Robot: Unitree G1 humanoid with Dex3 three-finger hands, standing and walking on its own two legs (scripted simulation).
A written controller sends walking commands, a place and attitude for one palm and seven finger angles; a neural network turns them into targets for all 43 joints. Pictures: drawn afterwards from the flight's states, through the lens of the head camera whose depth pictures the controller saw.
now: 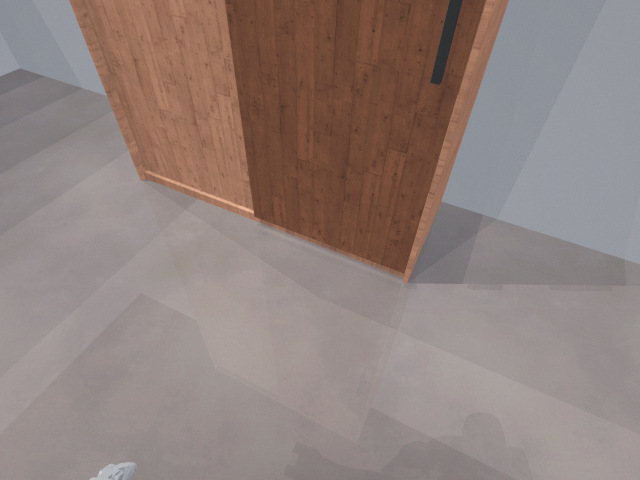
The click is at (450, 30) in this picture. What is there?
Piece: wardrobe's sliding door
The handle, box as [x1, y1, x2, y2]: [430, 0, 462, 84]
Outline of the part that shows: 462,0 450,0 430,82 439,84 441,81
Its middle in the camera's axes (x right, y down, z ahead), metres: +0.29 -0.49 +0.84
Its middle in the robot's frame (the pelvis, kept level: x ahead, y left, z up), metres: +0.99 -0.23 +0.21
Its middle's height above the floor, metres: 0.98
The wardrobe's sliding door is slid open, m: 0.00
